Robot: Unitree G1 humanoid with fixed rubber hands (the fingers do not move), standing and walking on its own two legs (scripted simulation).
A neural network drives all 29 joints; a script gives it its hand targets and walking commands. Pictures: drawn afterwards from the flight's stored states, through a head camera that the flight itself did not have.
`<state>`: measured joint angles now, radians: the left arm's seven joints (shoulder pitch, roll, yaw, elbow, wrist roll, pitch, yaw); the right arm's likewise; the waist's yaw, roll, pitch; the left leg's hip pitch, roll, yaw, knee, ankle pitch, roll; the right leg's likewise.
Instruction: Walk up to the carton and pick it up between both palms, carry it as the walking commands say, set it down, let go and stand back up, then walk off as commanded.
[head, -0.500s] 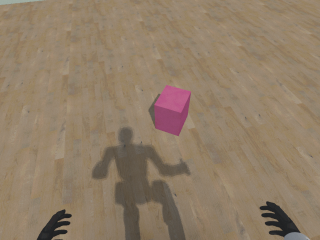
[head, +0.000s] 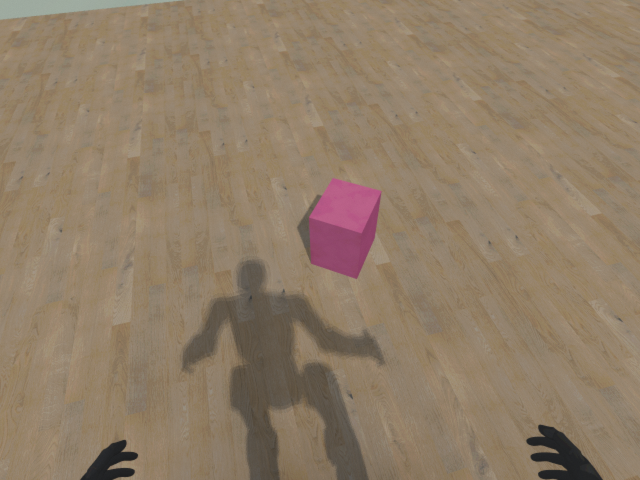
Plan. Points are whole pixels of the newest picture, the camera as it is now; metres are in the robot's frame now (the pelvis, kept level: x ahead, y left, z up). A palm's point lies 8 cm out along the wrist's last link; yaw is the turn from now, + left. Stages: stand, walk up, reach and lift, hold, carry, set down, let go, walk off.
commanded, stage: stand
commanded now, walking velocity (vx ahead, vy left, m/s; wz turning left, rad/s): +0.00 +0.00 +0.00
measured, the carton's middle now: (344, 228) +1.05 -0.10 -0.64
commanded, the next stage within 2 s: walk up in 1.40 s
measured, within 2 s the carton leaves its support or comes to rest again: neither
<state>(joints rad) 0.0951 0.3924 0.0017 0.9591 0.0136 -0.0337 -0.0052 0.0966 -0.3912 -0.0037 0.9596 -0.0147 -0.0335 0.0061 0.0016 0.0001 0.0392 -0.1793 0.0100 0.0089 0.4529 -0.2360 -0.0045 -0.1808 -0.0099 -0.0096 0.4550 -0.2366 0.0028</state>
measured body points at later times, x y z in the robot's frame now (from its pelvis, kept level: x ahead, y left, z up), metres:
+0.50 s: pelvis +0.00 +0.00 +0.01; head +0.00 +0.00 +0.46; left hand +0.11 +0.32 -0.11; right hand +0.11 -0.32 -0.11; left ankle +0.01 +0.12 -0.74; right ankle +0.01 -0.12 -0.74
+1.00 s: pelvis +0.01 +0.00 +0.01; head +0.01 +0.00 +0.46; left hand +0.12 +0.32 -0.11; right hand +0.12 -0.32 -0.11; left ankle +0.01 +0.12 -0.74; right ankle +0.01 -0.12 -0.74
